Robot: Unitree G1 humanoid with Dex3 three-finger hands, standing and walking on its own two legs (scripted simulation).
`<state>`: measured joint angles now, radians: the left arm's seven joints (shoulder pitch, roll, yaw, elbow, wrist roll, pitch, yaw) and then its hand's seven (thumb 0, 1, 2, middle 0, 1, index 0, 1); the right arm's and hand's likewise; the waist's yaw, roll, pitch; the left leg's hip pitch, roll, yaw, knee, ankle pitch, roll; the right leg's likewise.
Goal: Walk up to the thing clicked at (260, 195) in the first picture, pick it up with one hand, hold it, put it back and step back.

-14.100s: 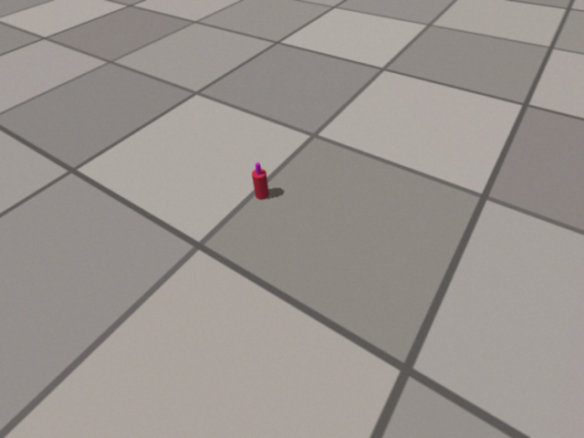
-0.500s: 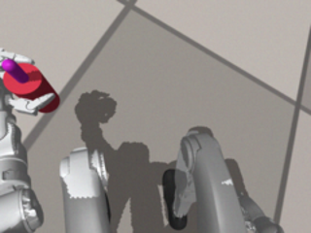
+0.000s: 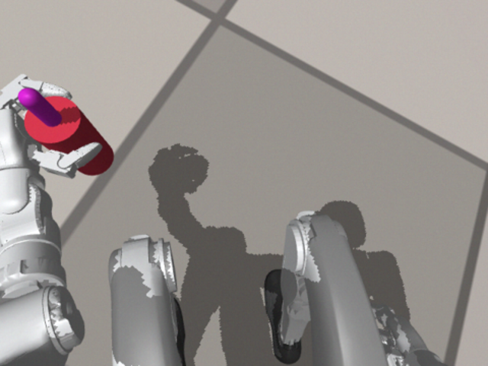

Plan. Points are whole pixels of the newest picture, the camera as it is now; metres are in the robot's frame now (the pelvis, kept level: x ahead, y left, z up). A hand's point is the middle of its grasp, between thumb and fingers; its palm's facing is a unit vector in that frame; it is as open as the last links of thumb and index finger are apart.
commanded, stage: settle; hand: left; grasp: from the side
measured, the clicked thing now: (67, 132) +0.47 +0.24 -0.04
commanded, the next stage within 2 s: lift in 0.40 s
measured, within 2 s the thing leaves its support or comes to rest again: neither
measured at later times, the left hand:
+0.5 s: hand (55, 121) +0.48 +0.25 -0.01, palm faces +0.18 -0.98 -0.04, open 10.0 cm
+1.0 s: hand (25, 112) +0.45 +0.25 +0.06, palm faces +0.15 -0.99 -0.05, open 10.0 cm
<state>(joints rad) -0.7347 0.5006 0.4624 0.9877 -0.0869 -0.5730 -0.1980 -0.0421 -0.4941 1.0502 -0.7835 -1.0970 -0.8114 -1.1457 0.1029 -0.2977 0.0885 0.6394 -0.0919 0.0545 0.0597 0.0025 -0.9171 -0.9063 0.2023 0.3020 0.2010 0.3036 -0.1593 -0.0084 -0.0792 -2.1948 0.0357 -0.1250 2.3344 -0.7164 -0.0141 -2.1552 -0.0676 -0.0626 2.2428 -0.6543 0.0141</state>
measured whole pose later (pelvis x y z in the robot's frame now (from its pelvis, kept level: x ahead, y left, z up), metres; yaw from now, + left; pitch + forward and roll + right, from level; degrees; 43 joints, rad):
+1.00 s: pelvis +0.00 +0.00 +0.06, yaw +2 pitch +34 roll -5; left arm -0.62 0.41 0.41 0.81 -0.13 -0.48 -0.21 -0.04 -0.53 1.09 -0.79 -1.11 -0.81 -1.16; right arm 0.15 -0.27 0.02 0.64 -0.03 0.03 0.02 0.00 -0.95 -0.91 0.20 0.30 0.20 0.30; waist -0.11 0.02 -0.16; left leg -2.02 0.04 -0.07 2.13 -0.70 0.00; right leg -1.99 -0.07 -0.04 2.06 -0.65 0.02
